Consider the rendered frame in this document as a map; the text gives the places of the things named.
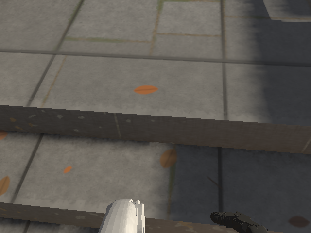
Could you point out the robot left thigh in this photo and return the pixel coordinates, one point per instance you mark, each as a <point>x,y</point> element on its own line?
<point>124,216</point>

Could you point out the right robot hand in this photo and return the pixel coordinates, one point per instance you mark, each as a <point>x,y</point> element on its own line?
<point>238,221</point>

